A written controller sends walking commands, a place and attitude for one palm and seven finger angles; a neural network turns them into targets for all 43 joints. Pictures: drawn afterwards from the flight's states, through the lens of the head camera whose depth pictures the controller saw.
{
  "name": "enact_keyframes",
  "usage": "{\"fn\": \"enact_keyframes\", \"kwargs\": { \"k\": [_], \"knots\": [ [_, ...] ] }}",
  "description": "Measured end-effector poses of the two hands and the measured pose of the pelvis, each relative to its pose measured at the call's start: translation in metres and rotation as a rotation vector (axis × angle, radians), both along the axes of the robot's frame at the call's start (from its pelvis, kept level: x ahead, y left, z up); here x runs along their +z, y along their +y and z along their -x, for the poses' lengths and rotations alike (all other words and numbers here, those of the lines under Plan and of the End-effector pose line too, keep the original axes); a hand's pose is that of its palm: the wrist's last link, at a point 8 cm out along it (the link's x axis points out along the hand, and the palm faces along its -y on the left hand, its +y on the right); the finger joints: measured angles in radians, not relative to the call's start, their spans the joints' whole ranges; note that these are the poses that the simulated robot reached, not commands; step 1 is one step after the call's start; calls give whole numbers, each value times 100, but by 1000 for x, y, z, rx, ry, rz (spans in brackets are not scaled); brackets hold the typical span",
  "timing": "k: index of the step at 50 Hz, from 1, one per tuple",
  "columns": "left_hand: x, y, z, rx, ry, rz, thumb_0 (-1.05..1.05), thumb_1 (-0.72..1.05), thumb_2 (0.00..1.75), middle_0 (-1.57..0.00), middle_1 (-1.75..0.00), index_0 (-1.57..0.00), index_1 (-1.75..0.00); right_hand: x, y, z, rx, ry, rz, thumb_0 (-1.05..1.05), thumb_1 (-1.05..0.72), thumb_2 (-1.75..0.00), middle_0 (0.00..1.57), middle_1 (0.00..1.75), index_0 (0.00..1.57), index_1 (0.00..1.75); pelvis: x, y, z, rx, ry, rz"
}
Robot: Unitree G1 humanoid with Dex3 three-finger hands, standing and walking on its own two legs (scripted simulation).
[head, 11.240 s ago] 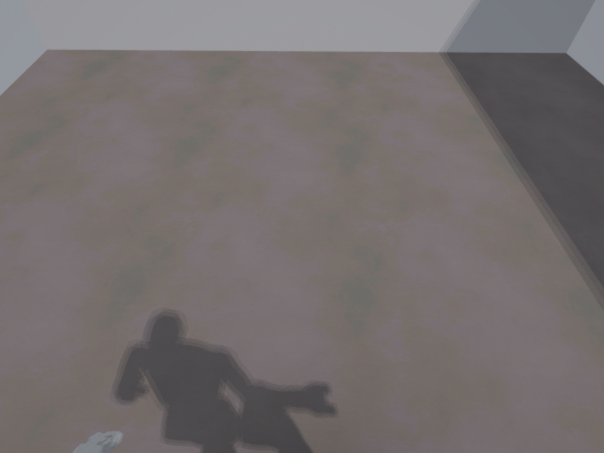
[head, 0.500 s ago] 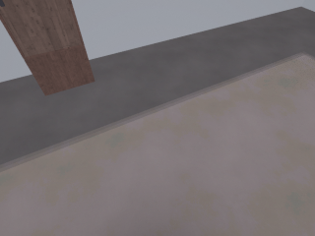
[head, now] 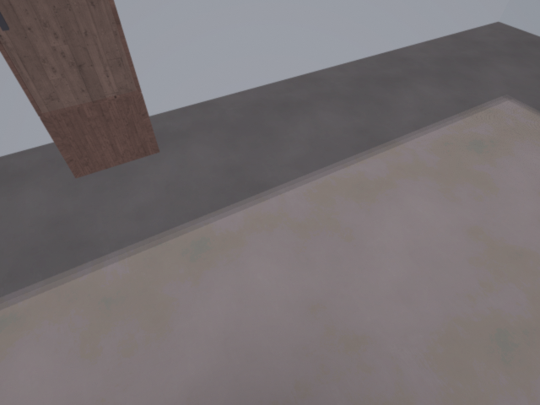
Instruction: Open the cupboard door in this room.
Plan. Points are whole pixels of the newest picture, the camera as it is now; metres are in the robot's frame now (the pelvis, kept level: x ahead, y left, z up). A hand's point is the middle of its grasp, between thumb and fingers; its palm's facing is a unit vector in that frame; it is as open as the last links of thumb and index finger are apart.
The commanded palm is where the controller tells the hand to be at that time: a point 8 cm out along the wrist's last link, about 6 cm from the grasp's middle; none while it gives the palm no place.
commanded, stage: stand and wait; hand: left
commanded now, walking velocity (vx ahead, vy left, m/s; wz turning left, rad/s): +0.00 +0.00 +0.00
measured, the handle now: out of the picture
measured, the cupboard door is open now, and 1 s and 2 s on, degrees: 0 0 0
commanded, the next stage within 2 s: turn or walk to find it in 0.08 s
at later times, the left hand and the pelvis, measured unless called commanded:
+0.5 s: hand out of the picture +0.00 +0.15 -0.18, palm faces +0.08 -0.98 -0.18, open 7.4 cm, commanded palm none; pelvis +0.00 -0.01 +0.00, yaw +1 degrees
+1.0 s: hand out of the picture +0.00 +0.17 -0.18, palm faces +0.12 -0.97 -0.20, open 7.4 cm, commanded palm none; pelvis +0.00 -0.01 +0.00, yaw +3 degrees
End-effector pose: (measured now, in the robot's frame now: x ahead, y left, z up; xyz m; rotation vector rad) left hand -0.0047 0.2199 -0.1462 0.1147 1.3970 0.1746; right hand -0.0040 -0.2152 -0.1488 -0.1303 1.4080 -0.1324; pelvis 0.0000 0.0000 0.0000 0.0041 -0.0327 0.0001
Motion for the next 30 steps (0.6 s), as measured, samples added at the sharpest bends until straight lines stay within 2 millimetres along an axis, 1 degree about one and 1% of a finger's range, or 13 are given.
{"fn": "enact_keyframes", "kwargs": {
  "k": [7,10,13,17,26,30],
  "knots": [
    [2,-3,-5,-12,-4,-10,1,91,90,-20,-30,-20,-30,-3,7,21,-27,38,-31,1,-91,-90,20,29,20,30,1,-4,1,-3,2,-2],
    [2,-5,-4,0,-5,-15,1,91,90,-20,-30,-20,-30,-4,7,26,-26,56,-40,1,-91,-90,20,29,20,30,-1,-7,2,7,7,-3],
    [1,-6,-3,15,-10,-19,1,91,90,-20,-30,-20,-30,-6,4,27,-17,71,-40,1,-91,-90,20,29,20,30,-2,-9,2,17,13,-3],
    [0,-10,1,25,-7,-15,1,91,90,-20,-30,-20,-30,-6,-2,22,-9,62,-30,1,-91,-90,20,29,20,30,-3,-11,2,21,16,-2],
    [-2,-21,8,27,10,9,1,91,90,-20,-30,-20,-30,-2,-11,0,5,1,-8,1,-91,-90,20,29,19,30,-2,-15,-1,19,9,0],
    [-3,-21,10,47,9,8,1,91,90,-20,-30,-20,-30,-2,-15,-6,22,-3,-2,1,-91,-90,20,29,19,30,-3,-16,0,35,12,3]
  ]
}}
